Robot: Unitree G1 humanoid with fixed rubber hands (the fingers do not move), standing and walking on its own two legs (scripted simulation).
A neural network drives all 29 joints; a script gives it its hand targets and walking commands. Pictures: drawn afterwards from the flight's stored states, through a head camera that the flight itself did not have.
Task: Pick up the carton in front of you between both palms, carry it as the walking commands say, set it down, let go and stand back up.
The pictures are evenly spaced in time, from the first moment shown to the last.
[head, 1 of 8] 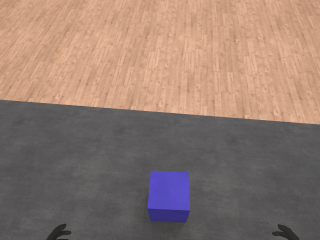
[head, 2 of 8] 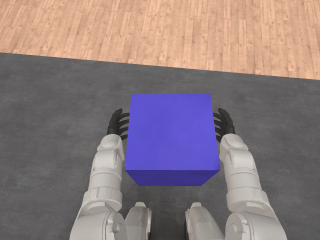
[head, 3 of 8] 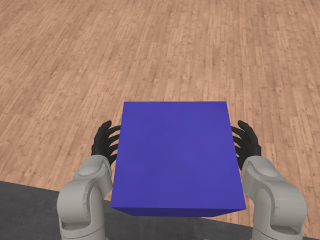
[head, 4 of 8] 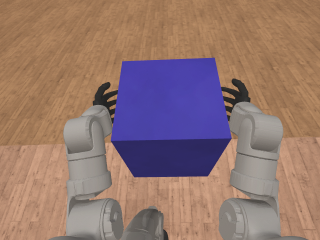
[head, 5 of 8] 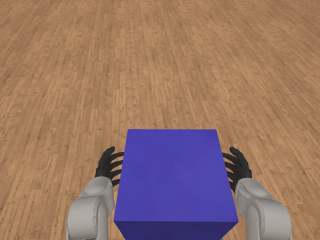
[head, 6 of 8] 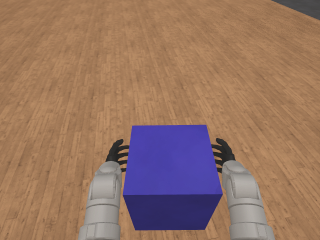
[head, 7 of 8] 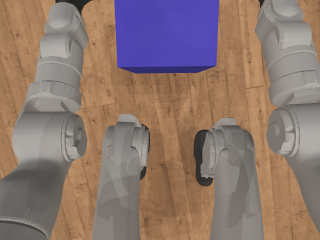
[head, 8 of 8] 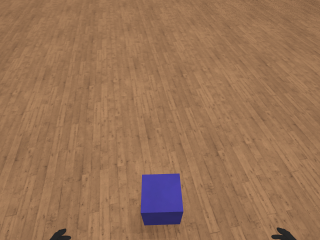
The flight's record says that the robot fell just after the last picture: no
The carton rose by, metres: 1.27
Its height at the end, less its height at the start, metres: +0.53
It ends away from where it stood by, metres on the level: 7.22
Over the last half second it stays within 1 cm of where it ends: yes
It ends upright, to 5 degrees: yes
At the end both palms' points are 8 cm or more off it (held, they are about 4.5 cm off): yes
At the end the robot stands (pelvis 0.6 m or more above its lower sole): yes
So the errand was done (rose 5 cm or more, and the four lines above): yes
